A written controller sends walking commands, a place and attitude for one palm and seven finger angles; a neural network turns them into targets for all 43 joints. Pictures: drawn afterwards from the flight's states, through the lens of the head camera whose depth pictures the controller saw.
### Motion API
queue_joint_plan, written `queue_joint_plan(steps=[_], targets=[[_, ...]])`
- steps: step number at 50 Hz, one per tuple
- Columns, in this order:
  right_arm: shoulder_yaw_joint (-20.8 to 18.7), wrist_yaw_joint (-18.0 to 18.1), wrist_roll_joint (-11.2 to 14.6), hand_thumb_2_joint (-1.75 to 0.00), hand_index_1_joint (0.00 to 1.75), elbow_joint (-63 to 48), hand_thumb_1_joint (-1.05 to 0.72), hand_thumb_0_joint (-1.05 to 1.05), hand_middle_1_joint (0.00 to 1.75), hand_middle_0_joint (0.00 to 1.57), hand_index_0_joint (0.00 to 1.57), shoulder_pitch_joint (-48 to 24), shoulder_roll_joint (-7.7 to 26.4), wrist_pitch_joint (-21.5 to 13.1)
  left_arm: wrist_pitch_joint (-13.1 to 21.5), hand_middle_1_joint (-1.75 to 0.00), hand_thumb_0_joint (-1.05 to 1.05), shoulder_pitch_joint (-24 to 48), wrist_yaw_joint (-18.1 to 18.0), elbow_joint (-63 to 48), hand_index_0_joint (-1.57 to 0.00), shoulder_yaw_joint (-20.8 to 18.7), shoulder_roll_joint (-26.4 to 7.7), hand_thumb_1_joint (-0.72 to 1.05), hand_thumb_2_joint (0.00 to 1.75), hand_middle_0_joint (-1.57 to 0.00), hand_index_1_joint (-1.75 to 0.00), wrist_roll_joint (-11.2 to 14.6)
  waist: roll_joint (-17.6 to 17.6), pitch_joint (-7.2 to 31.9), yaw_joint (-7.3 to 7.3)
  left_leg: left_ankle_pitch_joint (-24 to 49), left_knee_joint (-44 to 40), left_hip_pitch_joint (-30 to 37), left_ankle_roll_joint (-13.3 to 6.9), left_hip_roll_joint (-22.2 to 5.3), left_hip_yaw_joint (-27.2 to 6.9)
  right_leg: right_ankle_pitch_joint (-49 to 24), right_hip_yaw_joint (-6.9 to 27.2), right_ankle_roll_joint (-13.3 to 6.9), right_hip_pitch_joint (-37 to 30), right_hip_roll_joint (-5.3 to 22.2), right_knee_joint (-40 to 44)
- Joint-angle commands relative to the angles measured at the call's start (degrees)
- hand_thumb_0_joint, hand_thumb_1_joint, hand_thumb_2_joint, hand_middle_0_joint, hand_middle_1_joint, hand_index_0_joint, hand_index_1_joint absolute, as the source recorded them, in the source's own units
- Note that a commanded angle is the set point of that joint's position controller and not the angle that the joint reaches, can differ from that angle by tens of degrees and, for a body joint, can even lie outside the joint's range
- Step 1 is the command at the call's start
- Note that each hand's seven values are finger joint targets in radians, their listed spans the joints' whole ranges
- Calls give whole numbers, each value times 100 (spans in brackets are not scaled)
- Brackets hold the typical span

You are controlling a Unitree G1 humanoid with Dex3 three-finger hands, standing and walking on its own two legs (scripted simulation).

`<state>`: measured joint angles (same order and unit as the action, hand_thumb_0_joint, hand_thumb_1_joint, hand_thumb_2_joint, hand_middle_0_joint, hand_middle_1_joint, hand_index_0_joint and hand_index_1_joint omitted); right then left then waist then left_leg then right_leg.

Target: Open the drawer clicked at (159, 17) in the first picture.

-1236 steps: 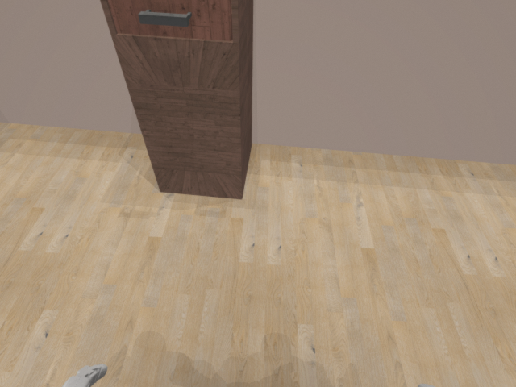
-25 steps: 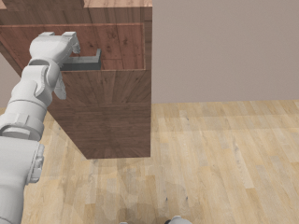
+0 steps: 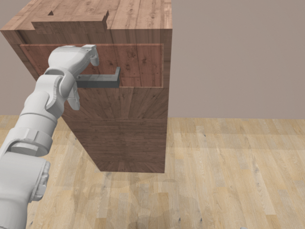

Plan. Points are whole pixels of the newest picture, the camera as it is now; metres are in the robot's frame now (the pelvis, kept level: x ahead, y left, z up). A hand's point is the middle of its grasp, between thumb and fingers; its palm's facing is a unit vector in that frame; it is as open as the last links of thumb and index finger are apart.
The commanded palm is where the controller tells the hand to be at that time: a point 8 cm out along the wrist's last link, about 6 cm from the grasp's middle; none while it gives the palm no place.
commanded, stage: lift the fingers back up to retry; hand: left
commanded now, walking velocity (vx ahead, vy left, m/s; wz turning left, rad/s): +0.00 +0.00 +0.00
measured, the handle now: (94, 75) +0.50 +0.18 +0.12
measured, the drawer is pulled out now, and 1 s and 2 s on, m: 0.00 0.00 0.00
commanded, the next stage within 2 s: re-aim the fingers above the handle in 0.14 s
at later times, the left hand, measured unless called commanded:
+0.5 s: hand (78, 73) +0.47 +0.21 +0.16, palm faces -0.02 +0.01 -1.00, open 13.5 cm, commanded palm +0.45 +0.21 +0.23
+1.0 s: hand (79, 68) +0.46 +0.20 +0.18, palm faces +0.01 -0.01 -1.00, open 13.7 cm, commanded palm +0.44 +0.21 +0.24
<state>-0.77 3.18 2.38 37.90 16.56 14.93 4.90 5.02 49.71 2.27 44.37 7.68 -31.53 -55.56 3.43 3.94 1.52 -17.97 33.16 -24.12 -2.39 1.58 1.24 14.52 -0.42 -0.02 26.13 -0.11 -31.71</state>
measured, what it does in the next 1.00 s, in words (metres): stands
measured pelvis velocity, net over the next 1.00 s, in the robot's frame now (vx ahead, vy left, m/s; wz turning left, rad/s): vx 0.00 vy -0.01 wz -0.01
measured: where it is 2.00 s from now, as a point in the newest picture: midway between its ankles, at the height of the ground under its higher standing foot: outside the picture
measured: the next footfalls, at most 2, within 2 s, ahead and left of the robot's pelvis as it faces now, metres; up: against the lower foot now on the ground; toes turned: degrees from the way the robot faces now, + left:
none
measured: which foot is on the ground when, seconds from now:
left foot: down 0.00-1.00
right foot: down 0.00-1.00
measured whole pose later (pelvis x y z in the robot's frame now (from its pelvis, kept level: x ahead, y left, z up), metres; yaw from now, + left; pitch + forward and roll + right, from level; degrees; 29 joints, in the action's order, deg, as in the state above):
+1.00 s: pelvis +0.00 -0.01 +0.01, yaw +0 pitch +7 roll +0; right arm -0.5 2.5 3.0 39.0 14.3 15.5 7.2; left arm 4.0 49.0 5.0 41.1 6.4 -31.7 -53.9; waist 3.6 3.8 0.8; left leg -16.4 28.7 -19.4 -1.6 1.1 1.5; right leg 13.6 -0.1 -0.8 22.3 -0.6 -28.7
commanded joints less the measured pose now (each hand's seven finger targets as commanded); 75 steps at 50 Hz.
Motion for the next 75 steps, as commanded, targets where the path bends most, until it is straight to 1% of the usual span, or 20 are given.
queue_joint_plan(steps=[1,6,12,18,23,24,26,27,29,32,34,38,43,51,57,59,61,71,74,75], targets=[[-283,-2,41,-90,30,-445,-90,0,30,20,20,27,801,-93,-159,-120,0,3554,-399,-1316,-30,-611,-1343,-50,30,-30,-120,159,-78,2117,199,2439,-334,1416,109,-121,-176,-1442,-80,-210,-723,-164,327],[-275,-2,25,-90,30,-476,-90,0,30,20,20,-93,799,-30,-136,-120,0,3484,-282,-1567,-30,-796,-1603,-50,30,-30,-120,146,-119,2479,79,2586,-347,1442,58,-65,-82,-1828,14,-205,-1188,-104,341],[-276,-27,21,-90,30,-518,-90,0,30,20,20,-218,754,36,-56,-120,0,3143,-169,-1761,-30,-773,-1493,-50,30,-30,-120,184,-118,2477,8,2949,-330,1511,55,-77,-45,-2129,13,-198,-1336,-87,333],[-222,-18,56,-90,30,-502,-90,0,30,20,20,-328,795,78,-156,-120,0,3075,-126,-1294,-30,-680,-1502,-50,30,-30,-120,98,-213,1965,64,2232,-465,1114,37,-54,-11,-1733,31,-189,-1214,-55,414],[-272,-40,26,-90,30,-532,-90,0,30,20,20,-303,754,73,-85,-120,0,3138,-137,-1641,-30,-627,-1411,-50,30,-30,-120,70,32,2452,7,2657,-382,1405,50,-56,-14,-2002,44,-217,-1347,-64,343],[-280,-42,22,-90,30,-537,-90,0,30,20,20,-291,773,75,-85,-120,0,3075,-113,-1640,-30,-678,-1444,-50,30,-30,-120,138,-102,2496,26,2696,-366,1389,41,-55,-8,-2078,49,-210,-1452,-55,364],[-256,-27,55,-90,30,-502,-90,0,30,20,20,-310,786,97,-128,-120,0,3003,-82,-1395,-30,-708,-1488,-50,30,-30,-120,182,-280,2218,57,2364,-441,1196,28,-57,-10,-1947,45,-183,-1415,-46,402],[-250,-25,57,-90,30,-512,-90,0,30,20,20,-332,780,90,-128,-120,0,3100,-56,-1474,-30,-513,-1283,-50,30,-30,-120,192,-306,2177,102,2328,-451,1210,19,-52,-13,-1912,40,-173,-1350,-43,407],[-256,-15,56,-90,30,-534,-90,0,30,20,20,-363,809,85,-124,-120,0,2946,-36,-1474,-30,-790,-1586,-50,30,-30,-120,219,-250,2258,-15,2305,-477,1179,20,-57,18,-1913,82,-187,-1543,-18,445],[-226,1,81,-90,30,-497,-90,0,30,20,20,-362,796,90,-128,-120,0,3047,-5,-1308,-30,-658,-1497,-50,30,-30,-120,167,-265,1993,61,2038,-536,1047,20,-58,7,-1711,68,-177,-1376,-22,470],[-247,-9,72,-90,30,-548,-90,0,30,20,20,-369,794,73,-76,-120,0,3052,1,-1509,-30,-631,-1453,-50,30,-30,-120,175,-254,2183,25,2156,-530,1142,15,-56,3,-1728,76,-193,-1489,-24,466],[-241,-12,79,-90,30,-538,-90,0,30,20,20,-365,768,55,-87,-120,0,3063,-9,-1429,-30,-551,-1333,-50,30,-30,-120,175,-235,2013,47,2034,-570,1161,25,-79,-15,-1590,52,-189,-1316,-34,491],[-253,-27,63,-90,30,-564,-90,0,30,20,20,-366,769,40,-64,-120,0,3024,-27,-1638,-30,-700,-1486,-50,30,-30,-120,186,-118,2314,-52,2279,-572,1261,37,-71,-7,-1764,59,-206,-1513,-37,444],[-229,-64,71,-90,30,-582,-90,0,30,20,20,-497,779,73,-207,-120,0,2619,-33,-1517,-30,-891,-1640,-50,30,-30,-120,171,-240,2138,-160,2370,-629,1149,41,-91,36,-1861,59,-201,-1630,-26,466],[-217,-78,112,-90,30,-604,-90,0,30,20,20,-541,807,84,-404,-120,0,2724,110,-1526,-30,-408,-1166,-50,30,-30,-120,160,-277,1853,-23,2064,-706,1262,58,-133,-23,-1423,7,-205,-1249,-42,557],[-234,-66,106,-90,30,-646,-90,0,30,20,20,-551,821,78,-383,-120,0,2721,159,-1721,-30,-425,-1195,-50,30,-30,-120,192,-249,2012,-31,2279,-657,1383,53,-123,-23,-1559,24,-220,-1338,-43,554],[-220,-32,79,-90,30,-633,-90,0,30,20,20,-533,830,85,-348,-120,0,2668,154,-1658,-30,-928,-1811,-50,30,-30,-120,141,-237,2181,-136,2343,-637,1317,42,-104,1,-1738,59,-209,-1558,-31,506],[-197,-23,87,-90,30,-556,-90,0,30,20,20,-476,793,48,-239,-120,0,2948,124,-1422,-30,-644,-1499,-50,30,-30,-120,174,-109,1904,-26,2238,-638,1267,76,-118,-27,-1552,10,-219,-1251,-40,524],[-228,-31,67,-90,30,-573,-90,0,30,20,20,-408,838,57,-218,-120,0,2882,177,-1543,-30,-729,-1609,-50,30,-30,-120,167,-156,2271,-60,2584,-589,1360,89,-110,-33,-1826,18,-226,-1483,-41,480],[-230,-52,76,-90,30,-600,-90,0,30,20,20,-441,787,66,-221,-120,0,2880,201,-1663,-30,-584,-1438,-50,30,-30,-120,164,-95,2327,-61,2661,-559,1436,90,-112,-35,-1848,19,-215,-1422,-45,451]])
